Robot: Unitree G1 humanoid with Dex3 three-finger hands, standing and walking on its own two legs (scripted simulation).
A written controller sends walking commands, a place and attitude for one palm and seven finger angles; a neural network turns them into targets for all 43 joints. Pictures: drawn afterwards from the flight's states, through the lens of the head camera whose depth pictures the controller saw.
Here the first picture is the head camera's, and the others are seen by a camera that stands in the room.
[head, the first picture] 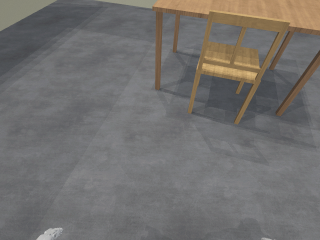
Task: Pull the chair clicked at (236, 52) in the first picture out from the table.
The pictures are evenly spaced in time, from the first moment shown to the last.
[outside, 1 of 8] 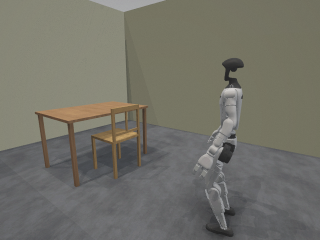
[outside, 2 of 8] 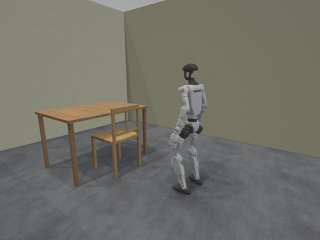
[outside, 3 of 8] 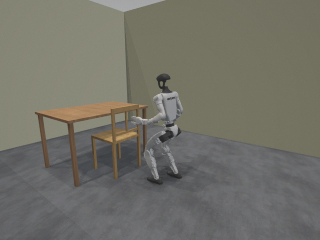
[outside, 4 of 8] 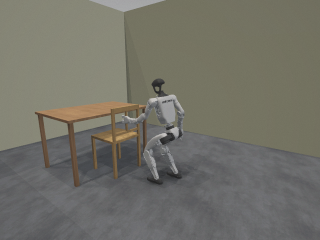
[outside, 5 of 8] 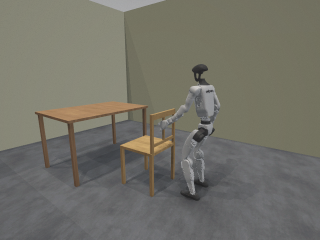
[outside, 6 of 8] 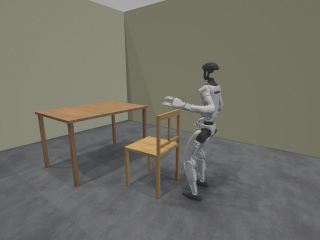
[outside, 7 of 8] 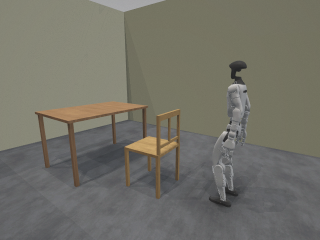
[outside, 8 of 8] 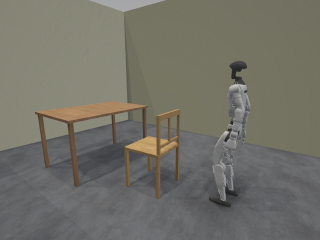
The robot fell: no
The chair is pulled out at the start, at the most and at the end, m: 0.00 0.61 0.61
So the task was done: yes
